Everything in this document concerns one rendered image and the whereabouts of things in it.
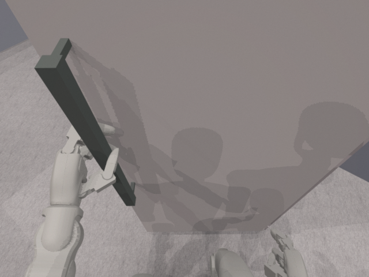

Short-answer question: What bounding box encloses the robot left forearm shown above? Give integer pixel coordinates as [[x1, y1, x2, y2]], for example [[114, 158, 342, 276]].
[[24, 205, 84, 277]]

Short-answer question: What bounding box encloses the right robot thigh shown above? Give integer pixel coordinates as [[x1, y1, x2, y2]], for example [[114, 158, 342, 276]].
[[210, 250, 254, 277]]

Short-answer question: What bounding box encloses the left robot hand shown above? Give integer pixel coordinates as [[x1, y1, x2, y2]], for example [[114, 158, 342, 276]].
[[50, 123, 119, 207]]

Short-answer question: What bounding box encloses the handle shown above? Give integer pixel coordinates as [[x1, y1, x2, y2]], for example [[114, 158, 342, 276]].
[[35, 38, 136, 206]]

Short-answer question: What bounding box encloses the fridge door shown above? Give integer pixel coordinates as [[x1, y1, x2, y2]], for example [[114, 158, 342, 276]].
[[5, 0, 369, 232]]

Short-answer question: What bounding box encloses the right robot hand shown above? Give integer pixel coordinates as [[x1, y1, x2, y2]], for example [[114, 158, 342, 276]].
[[264, 228, 308, 277]]

